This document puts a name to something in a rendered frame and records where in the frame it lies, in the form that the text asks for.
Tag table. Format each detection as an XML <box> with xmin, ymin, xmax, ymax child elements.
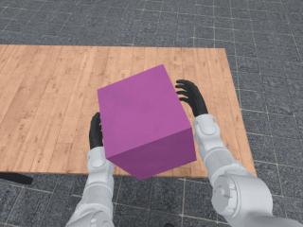
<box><xmin>0</xmin><ymin>44</ymin><xmax>258</xmax><ymax>185</ymax></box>

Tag right robot forearm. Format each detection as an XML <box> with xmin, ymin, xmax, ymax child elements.
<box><xmin>193</xmin><ymin>113</ymin><xmax>273</xmax><ymax>209</ymax></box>

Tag carton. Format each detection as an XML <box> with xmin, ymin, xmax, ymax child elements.
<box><xmin>97</xmin><ymin>64</ymin><xmax>197</xmax><ymax>181</ymax></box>

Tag right robot hand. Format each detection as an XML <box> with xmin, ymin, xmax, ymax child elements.
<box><xmin>175</xmin><ymin>79</ymin><xmax>208</xmax><ymax>117</ymax></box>

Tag left robot upper arm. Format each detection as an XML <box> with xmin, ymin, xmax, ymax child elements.
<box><xmin>65</xmin><ymin>210</ymin><xmax>115</xmax><ymax>227</ymax></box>

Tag left robot forearm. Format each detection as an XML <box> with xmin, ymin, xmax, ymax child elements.
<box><xmin>65</xmin><ymin>146</ymin><xmax>115</xmax><ymax>226</ymax></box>

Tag left robot hand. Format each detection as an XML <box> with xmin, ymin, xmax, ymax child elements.
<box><xmin>89</xmin><ymin>112</ymin><xmax>104</xmax><ymax>149</ymax></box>

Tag right robot upper arm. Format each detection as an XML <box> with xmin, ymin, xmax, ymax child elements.
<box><xmin>211</xmin><ymin>173</ymin><xmax>303</xmax><ymax>227</ymax></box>

